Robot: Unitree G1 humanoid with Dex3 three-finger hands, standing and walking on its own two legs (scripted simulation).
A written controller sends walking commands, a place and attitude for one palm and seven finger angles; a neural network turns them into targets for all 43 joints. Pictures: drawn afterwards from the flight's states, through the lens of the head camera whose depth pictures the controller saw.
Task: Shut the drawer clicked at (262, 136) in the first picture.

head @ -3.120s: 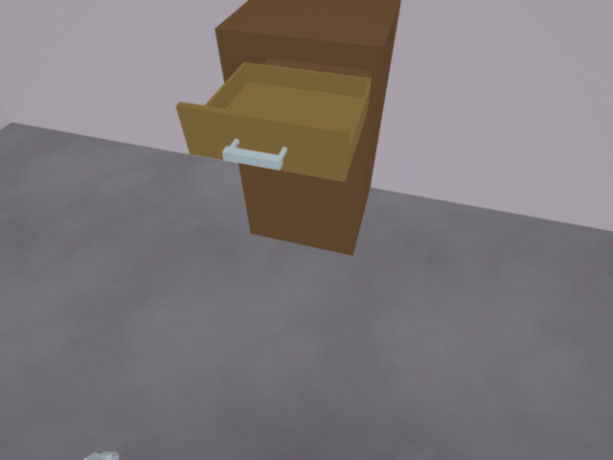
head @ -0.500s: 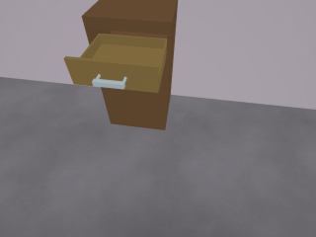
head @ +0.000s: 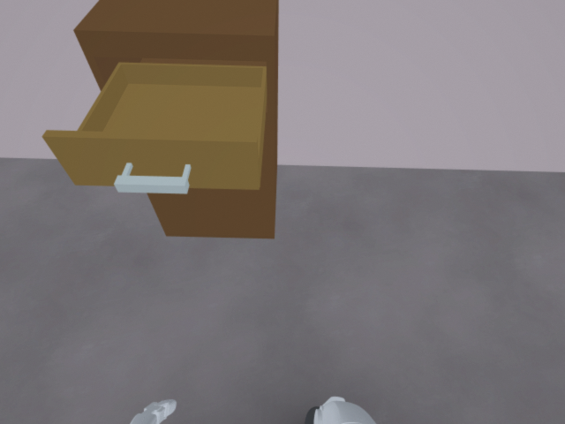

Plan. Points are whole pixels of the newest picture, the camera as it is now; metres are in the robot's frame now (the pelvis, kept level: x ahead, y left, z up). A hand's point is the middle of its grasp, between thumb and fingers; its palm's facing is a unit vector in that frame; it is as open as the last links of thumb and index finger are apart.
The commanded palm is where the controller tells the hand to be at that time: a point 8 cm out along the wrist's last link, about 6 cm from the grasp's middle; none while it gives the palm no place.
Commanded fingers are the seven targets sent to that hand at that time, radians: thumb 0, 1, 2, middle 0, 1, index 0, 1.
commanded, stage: take the last steps up to it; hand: left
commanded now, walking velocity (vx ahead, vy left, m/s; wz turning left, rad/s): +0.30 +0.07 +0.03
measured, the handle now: (155, 176) +0.57 +0.26 -0.04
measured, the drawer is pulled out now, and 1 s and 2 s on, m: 0.30 0.30 0.30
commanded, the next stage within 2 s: come to a stop and stand still in 0.50 s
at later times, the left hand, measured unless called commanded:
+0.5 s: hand out of the picture +0.13 +0.25 -0.18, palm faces +0.11 -0.97 -0.20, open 7.3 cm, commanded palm none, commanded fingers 0.00 0.90 0.90 -0.20 -0.30 -0.20 -0.30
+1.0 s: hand (154, 347) +0.27 +0.23 -0.16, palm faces +0.11 -0.96 -0.26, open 7.3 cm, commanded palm none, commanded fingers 0.00 0.90 0.90 -0.20 -0.30 -0.20 -0.30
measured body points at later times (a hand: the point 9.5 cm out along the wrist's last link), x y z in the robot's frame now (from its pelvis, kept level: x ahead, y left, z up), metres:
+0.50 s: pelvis +0.16 +0.05 +0.00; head +0.16 +0.07 +0.45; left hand +0.13 +0.30 -0.16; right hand +0.24 -0.18 -0.13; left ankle +0.20 +0.16 -0.73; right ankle +0.12 -0.07 -0.67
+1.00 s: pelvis +0.22 +0.04 +0.01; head +0.25 +0.03 +0.45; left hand +0.26 +0.28 -0.14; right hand +0.23 -0.18 -0.16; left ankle +0.17 +0.16 -0.69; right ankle +0.28 -0.06 -0.73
